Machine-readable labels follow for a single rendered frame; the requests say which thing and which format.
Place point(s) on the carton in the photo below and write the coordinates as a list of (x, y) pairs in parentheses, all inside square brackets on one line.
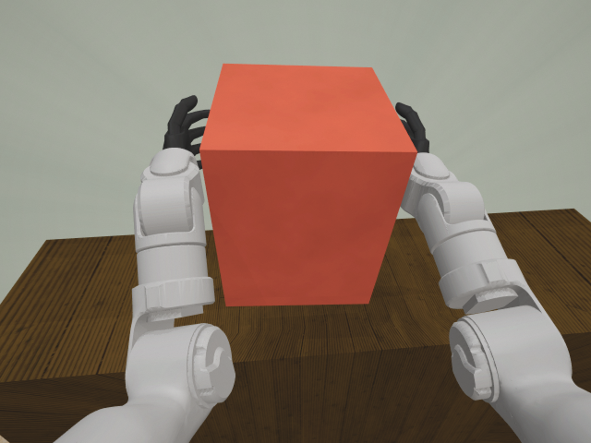
[(305, 169)]

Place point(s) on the right robot forearm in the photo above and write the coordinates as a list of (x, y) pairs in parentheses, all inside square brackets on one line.
[(476, 274)]

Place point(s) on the left robot hand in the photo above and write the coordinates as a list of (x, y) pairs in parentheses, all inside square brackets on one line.
[(179, 135)]

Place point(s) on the right robot upper arm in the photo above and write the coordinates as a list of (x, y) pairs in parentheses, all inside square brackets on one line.
[(514, 360)]

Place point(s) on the right robot hand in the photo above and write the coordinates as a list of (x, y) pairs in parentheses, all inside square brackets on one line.
[(413, 127)]

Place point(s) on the left robot upper arm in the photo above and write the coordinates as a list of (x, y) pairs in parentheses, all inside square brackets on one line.
[(175, 376)]

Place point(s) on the left robot forearm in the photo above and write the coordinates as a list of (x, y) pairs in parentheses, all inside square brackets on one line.
[(170, 244)]

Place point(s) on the pedestal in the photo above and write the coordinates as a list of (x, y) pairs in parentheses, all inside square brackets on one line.
[(365, 373)]

